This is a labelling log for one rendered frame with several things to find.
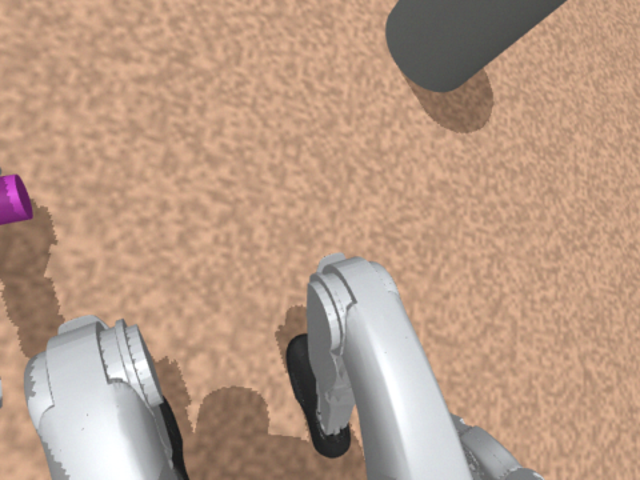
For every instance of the left robot foot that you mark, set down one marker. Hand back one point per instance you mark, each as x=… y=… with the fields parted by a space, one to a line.
x=175 y=440

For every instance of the right robot foot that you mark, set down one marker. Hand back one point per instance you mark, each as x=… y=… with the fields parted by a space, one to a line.
x=303 y=383

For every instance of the right robot hand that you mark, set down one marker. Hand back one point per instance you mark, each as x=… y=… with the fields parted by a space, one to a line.
x=486 y=457

